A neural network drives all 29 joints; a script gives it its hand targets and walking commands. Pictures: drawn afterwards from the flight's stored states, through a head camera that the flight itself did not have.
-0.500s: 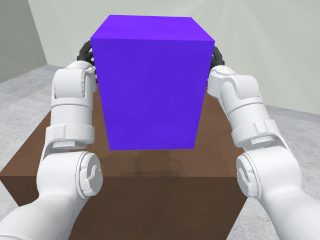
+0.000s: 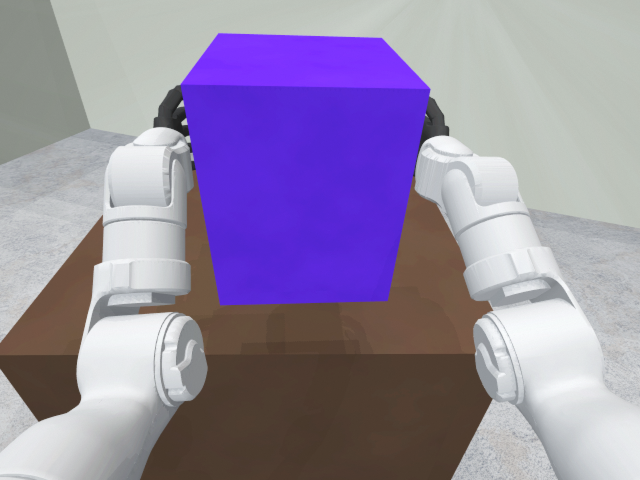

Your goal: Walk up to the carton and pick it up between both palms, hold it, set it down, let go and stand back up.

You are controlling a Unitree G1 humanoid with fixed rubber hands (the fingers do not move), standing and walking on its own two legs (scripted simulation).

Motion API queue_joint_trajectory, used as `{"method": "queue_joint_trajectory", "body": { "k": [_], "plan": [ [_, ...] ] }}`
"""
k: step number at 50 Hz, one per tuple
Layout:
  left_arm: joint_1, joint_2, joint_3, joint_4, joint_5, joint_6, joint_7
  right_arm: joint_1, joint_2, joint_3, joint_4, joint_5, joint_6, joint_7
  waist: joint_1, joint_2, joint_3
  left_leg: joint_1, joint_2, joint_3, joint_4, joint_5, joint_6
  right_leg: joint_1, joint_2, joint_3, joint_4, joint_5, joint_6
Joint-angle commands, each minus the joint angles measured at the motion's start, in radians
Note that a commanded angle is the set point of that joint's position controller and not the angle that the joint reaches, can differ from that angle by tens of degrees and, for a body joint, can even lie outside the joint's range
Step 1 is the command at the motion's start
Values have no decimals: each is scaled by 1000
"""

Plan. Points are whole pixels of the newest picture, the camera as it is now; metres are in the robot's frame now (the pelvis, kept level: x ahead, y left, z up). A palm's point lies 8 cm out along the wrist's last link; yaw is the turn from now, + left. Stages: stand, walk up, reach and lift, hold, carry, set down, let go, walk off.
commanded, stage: hold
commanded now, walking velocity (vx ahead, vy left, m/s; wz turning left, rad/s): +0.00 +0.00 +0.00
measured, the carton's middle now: (303, 167) +0.39 +0.00 +0.27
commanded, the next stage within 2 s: none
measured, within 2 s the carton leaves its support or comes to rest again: neither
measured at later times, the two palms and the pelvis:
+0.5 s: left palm (165, 147) +0.38 +0.16 +0.30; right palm (420, 150) +0.38 -0.13 +0.30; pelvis +0.00 +0.00 +0.00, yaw +0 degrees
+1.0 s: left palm (166, 143) +0.38 +0.16 +0.31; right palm (423, 148) +0.38 -0.14 +0.30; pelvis +0.00 +0.00 +0.00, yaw +0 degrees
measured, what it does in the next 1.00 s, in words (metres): stands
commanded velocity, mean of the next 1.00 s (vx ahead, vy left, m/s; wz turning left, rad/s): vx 0.00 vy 0.00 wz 0.00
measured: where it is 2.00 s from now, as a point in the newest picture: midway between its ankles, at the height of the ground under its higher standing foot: outside the picture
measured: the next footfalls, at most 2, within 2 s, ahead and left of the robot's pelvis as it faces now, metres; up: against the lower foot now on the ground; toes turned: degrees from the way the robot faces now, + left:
none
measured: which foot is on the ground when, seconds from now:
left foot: down 0.00-1.00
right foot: down 0.00-1.00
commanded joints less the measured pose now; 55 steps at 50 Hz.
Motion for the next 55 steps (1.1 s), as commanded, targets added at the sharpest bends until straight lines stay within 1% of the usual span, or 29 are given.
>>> {"method": "queue_joint_trajectory", "body": {
  "k": [1, 2, 3, 4, 6, 7, 8, 11, 14, 17, 20, 22, 24, 29, 32, 34, 40, 41, 44, 46, 50, 52, 53, 55],
  "plan": [
    [-848, -673, -381, -164, -201, -107, -133, -994, 711, 223, -369, 187, -37, 151, -10, 44, -421, 8, -100, -2, -71, 233, -28, 210, 77, 69, 9, 200, 43],
    [-899, -655, -341, -100, -178, -103, -133, -1057, 703, 193, -312, 171, -38, 153, 16, 55, -359, -11, -96, -12, -77, 179, -23, 154, 62, 75, -6, 130, 43],
    [-892, -656, -329, -70, -174, -106, -135, -1064, 710, 183, -299, 160, -44, 156, 21, 43, -352, -22, -93, -9, -86, 143, -13, 144, 60, 75, -12, 95, 43],
    [-898, -659, -334, -72, -179, -112, -135, -1063, 718, 178, -295, 156, -50, 157, 20, 40, -373, -20, -90, -9, -87, 139, -10, 145, 59, 78, -11, 97, 43],
    [-909, -671, -352, -103, -199, -121, -127, -1072, 721, 186, -323, 172, -58, 156, 12, 50, -442, 11, -90, -15, -62, 210, -20, 171, 63, 79, 1, 169, 40],
    [-894, -664, -342, -90, -197, -118, -125, -1069, 713, 190, -322, 178, -55, 152, 11, 44, -446, 26, -93, -14, -53, 232, -22, 177, 64, 80, 0, 193, 42],
    [-895, -657, -333, -86, -196, -118, -125, -1069, 711, 193, -315, 180, -51, 150, 15, 36, -447, 28, -94, -14, -52, 232, -21, 180, 65, 77, -1, 192, 44],
    [-885, -652, -330, -89, -200, -119, -127, -1045, 704, 186, -308, 180, -48, 145, 6, 31, -450, 28, -94, -13, -55, 238, -22, 183, 66, 77, -1, 200, 47],
    [-873, -646, -333, -97, -201, -115, -131, -1030, 694, 185, -310, 181, -45, 140, -3, 33, -449, 29, -95, -15, -54, 246, -26, 194, 65, 77, -2, 210, 47],
    [-878, -645, -335, -99, -204, -116, -134, -1032, 693, 184, -314, 178, -44, 139, -4, 38, -446, 20, -95, -15, -55, 241, -27, 195, 64, 77, -2, 208, 47],
    [-880, -657, -354, -126, -211, -116, -131, -1030, 691, 192, -339, 188, -45, 136, -10, 55, -462, 38, -95, -20, -43, 286, -38, 202, 68, 74, 6, 246, 46],
    [-874, -663, -361, -128, -213, -113, -130, -1034, 686, 194, -354, 190, -45, 135, -13, 60, -467, 42, -94, -21, -40, 286, -41, 200, 69, 72, 4, 239, 45],
    [-882, -663, -362, -134, -211, -113, -127, -1031, 688, 192, -345, 189, -42, 137, -12, 65, -453, 38, -93, -22, -42, 280, -42, 191, 70, 71, 4, 225, 43],
    [-875, -666, -365, -146, -212, -110, -123, -1042, 696, 209, -369, 196, -43, 138, 0, 58, -463, 42, -94, -21, -39, 295, -40, 197, 72, 72, 8, 236, 44],
    [-882, -661, -359, -140, -209, -111, -122, -1035, 697, 201, -347, 189, -39, 141, 2, 52, -451, 35, -91, -20, -49, 269, -36, 186, 73, 71, 5, 206, 43],
    [-895, -664, -365, -145, -212, -113, -121, -1033, 697, 195, -335, 185, -39, 145, -1, 61, -449, 26, -89, -20, -53, 255, -36, 185, 72, 73, 5, 191, 40],
    [-888, -661, -350, -120, -210, -115, -118, -1048, 701, 194, -331, 184, -41, 147, 10, 45, -456, 23, -91, -18, -52, 251, -29, 186, 71, 77, 3, 196, 42],
    [-888, -657, -347, -112, -208, -115, -119, -1046, 698, 190, -319, 182, -40, 147, 6, 45, -446, 24, -91, -19, -54, 247, -29, 182, 70, 77, 1, 192, 42],
    [-878, -655, -339, -103, -204, -113, -121, -1049, 694, 191, -324, 184, -42, 145, 9, 41, -449, 28, -92, -18, -52, 255, -29, 187, 70, 77, 0, 202, 43],
    [-877, -653, -338, -95, -202, -112, -123, -1040, 687, 185, -309, 181, -41, 145, 4, 46, -439, 25, -91, -19, -55, 246, -30, 185, 68, 78, -2, 193, 41],
    [-887, -647, -332, -98, -202, -115, -123, -1047, 698, 189, -309, 184, -42, 145, 10, 40, -444, 23, -94, -15, -53, 246, -27, 187, 67, 78, -2, 198, 44],
    [-886, -647, -334, -93, -204, -116, -124, -1042, 693, 181, -302, 181, -42, 144, 3, 43, -436, 19, -93, -16, -55, 240, -27, 182, 65, 79, -3, 196, 45],
    [-892, -649, -334, -91, -206, -117, -125, -1051, 696, 181, -307, 181, -44, 145, 5, 41, -438, 15, -92, -16, -58, 232, -26, 181, 67, 77, -4, 186, 43],
    [-897, -654, -339, -88, -209, -118, -124, -1052, 694, 175, -303, 180, -44, 146, 0, 51, -440, 15, -91, -19, -57, 230, -28, 177, 65, 78, -3, 183, 41]
  ]
}}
